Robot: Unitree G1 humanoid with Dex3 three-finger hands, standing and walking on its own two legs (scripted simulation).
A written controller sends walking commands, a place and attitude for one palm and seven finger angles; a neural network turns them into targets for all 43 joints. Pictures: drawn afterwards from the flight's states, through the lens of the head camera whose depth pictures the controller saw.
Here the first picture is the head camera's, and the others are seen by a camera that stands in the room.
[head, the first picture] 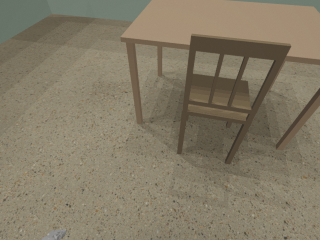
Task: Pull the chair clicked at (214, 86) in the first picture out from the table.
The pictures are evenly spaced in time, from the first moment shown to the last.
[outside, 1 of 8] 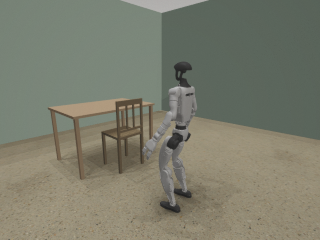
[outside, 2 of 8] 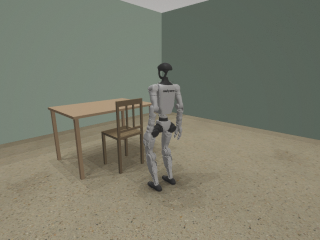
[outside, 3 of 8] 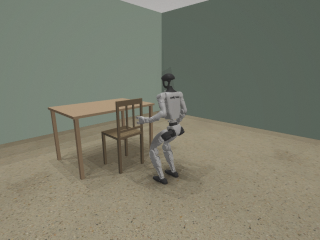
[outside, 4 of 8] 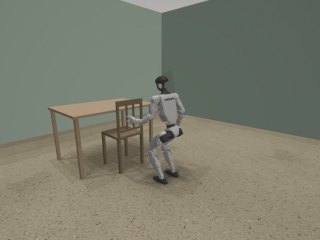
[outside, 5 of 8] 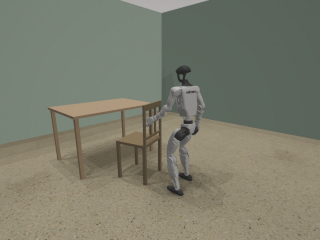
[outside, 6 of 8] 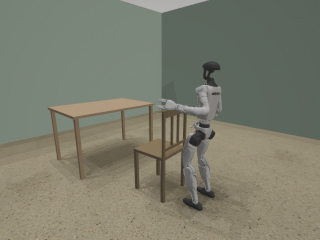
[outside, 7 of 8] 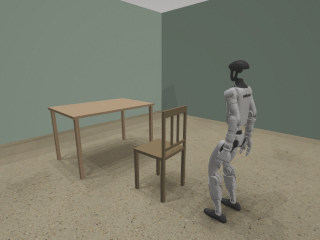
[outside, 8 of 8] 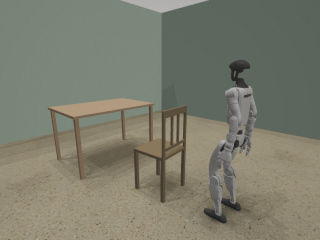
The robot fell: no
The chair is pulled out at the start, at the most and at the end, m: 0.00 0.73 0.73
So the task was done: yes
